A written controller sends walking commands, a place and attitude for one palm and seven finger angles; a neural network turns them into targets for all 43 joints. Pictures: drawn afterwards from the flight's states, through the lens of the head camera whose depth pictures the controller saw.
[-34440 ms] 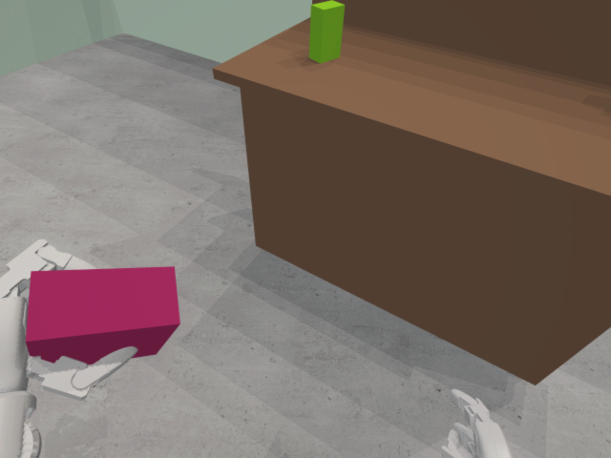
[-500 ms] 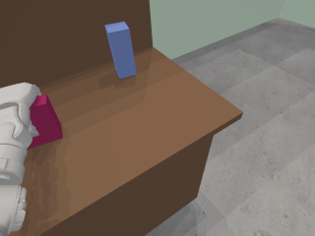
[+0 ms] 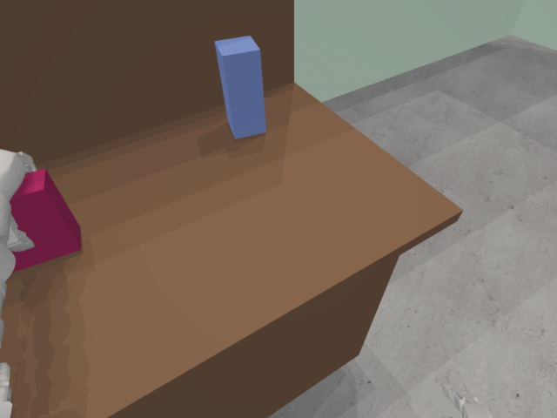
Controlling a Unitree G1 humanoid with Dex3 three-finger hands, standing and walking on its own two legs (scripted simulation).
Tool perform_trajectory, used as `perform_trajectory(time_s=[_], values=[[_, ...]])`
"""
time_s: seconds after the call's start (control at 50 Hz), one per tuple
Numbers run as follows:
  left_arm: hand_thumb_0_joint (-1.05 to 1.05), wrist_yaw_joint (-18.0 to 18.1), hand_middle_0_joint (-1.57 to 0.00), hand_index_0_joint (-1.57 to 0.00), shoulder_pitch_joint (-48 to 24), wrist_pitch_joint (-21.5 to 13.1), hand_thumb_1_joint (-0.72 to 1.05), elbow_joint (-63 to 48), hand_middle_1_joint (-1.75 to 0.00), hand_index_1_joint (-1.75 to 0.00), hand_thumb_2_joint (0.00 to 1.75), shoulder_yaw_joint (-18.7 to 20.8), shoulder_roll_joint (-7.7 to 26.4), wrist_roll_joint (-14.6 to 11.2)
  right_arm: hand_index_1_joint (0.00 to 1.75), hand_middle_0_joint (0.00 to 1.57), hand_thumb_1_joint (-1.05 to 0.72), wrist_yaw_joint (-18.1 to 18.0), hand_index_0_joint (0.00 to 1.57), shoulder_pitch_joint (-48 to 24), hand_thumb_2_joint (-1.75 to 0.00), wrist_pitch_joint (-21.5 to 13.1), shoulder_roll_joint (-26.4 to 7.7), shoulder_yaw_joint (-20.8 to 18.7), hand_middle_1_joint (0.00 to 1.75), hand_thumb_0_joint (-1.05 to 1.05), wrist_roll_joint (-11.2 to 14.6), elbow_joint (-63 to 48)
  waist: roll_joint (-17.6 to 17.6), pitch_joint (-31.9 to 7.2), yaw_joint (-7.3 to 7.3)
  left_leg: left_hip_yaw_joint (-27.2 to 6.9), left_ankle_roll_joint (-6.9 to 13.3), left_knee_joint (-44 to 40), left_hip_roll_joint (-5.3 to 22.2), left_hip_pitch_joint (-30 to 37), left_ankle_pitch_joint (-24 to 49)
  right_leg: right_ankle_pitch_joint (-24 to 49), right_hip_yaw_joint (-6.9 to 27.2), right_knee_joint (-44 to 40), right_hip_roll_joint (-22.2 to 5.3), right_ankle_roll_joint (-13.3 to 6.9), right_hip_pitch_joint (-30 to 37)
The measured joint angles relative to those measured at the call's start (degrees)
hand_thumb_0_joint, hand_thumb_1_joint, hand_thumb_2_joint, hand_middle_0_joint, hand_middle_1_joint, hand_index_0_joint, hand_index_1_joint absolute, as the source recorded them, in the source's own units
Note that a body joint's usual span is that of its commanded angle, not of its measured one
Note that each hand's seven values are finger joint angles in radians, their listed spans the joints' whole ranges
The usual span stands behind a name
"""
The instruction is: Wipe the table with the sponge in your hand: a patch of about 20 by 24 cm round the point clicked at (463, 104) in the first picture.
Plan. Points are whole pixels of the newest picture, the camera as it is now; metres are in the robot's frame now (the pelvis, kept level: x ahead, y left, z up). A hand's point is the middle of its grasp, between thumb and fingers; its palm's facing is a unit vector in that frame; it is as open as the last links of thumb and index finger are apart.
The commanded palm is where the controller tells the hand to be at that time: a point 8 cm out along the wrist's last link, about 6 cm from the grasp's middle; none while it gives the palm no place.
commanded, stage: slide back across to the first lane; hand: left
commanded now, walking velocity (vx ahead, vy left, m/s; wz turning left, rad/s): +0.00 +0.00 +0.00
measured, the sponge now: (23, 233) +0.32 +0.41 +0.10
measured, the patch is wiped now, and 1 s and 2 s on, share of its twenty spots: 1.00 1.00 1.00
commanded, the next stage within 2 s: wipe back along the first lane in 0.02 s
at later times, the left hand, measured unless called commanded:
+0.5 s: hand (8, 219) +0.32 +0.40 +0.14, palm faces +0.06 -0.02 -1.00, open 10.2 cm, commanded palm +0.27 +0.38 +0.19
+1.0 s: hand (11, 248) +0.27 +0.36 +0.14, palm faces +0.11 -0.04 -0.99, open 10.2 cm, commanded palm +0.22 +0.34 +0.17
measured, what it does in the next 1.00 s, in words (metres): stands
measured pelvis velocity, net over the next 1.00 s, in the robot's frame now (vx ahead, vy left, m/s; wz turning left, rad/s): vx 0.01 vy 0.04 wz -0.01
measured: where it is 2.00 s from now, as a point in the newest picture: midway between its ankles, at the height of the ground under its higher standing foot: outside the picture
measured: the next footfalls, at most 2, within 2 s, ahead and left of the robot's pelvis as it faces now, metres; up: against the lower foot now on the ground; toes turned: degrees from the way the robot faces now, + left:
none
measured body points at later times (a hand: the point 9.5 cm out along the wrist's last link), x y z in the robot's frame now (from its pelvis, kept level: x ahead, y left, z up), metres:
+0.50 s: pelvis +0.01 +0.05 +0.00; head +0.03 +0.03 +0.45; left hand +0.31 +0.39 +0.20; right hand +0.24 -0.14 -0.09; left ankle +0.00 +0.08 -0.74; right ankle -0.02 -0.10 -0.74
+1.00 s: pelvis +0.01 +0.04 +0.00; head +0.01 +0.00 +0.45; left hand +0.26 +0.36 +0.20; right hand +0.25 -0.16 -0.08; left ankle +0.00 +0.08 -0.74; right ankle -0.02 -0.10 -0.74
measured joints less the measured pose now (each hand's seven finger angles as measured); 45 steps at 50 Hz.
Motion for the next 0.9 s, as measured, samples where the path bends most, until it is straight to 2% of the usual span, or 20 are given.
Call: perform_trajectory(time_s=[0.16, 0.32, 0.44, 0.58, 0.72, 0.9], values=[[0.00, -0.5, -0.71, -0.74, 0.3, 1.6, -0.55, -5.7, -1.35, -1.32, 1.09, -2.3, -1.3, -0.1, 0.30, 0.20, -0.90, 0.8, 0.20, -1.8, -0.90, -0.9, 1.0, 0.4, 0.30, 0.01, -0.1, -0.8, -0.3, 0.5, 1.56, -0.6, 1.5, -1.5, -1.9, 0.4, 0.9, 0.3, -0.7, -1.9, -1.9, 1.5, 1.0], [0.00, 2.0, -0.70, -0.73, 5.5, 7.3, -0.54, -17.8, -1.37, -1.34, 1.09, -5.4, -5.9, -2.5, 0.30, 0.20, -0.90, 2.5, 0.20, -3.3, -0.90, -2.1, 2.1, 1.0, 0.30, 0.01, -0.5, -1.6, 0.6, 0.7, 3.39, -0.7, 2.8, -3.7, -3.5, 1.6, 2.1, 0.7, -0.8, -3.1, -3.6, 1.5, 2.0], [0.00, 3.6, -0.70, -0.73, 7.6, 12.0, -0.53, -23.5, -1.37, -1.34, 1.09, -8.7, -8.8, -1.9, 0.30, 0.20, -0.90, 3.1, 0.20, -5.7, -0.90, -2.9, 2.9, 2.2, 0.30, 0.01, -0.7, -0.9, 1.0, 0.4, 4.82, -0.5, 3.4, -4.5, -4.2, 2.4, 2.4, 0.5, -0.6, -3.2, -4.3, 1.3, 2.5], [0.00, 3.3, -0.69, -0.72, 11.5, 15.5, -0.53, -29.2, -1.37, -1.34, 1.08, -10.1, -9.8, -2.5, 0.30, 0.20, -0.90, 3.7, 0.20, -8.0, -0.90, -3.2, 3.2, 3.2, 0.30, 0.01, -0.9, -1.3, 1.6, -0.1, 5.30, 0.1, 3.6, -5.1, -4.2, 3.6, 2.4, 0.7, 0.0, -3.6, -4.4, 1.1, 3.5], [0.00, 3.3, -0.69, -0.72, 16.9, 17.8, -0.52, -36.0, -1.37, -1.34, 1.08, -9.5, -10.3, -3.1, 0.30, 0.20, -0.90, 4.2, 0.20, -9.0, -0.90, -2.9, 2.6, 3.4, 0.30, 0.01, -0.9, -1.7, 1.8, -0.3, 5.61, 0.8, 3.6, -5.0, -3.8, 4.3, 2.1, 0.7, 0.6, -3.8, -4.1, 1.4, 4.0], [0.01, 3.5, -0.68, -0.71, 22.3, 20.7, -0.51, -41.6, -1.37, -1.35, 1.07, -8.0, -10.0, -3.5, 0.30, 0.20, -0.90, 4.3, 0.20, -9.1, -0.90, -2.1, 1.9, 3.2, 0.30, 0.01, -0.6, -1.8, 1.7, -0.3, 5.23, 1.4, 3.0, -4.1, -2.9, 4.3, 1.5, 0.6, 1.0, -3.2, -3.3, 2.1, 3.9]])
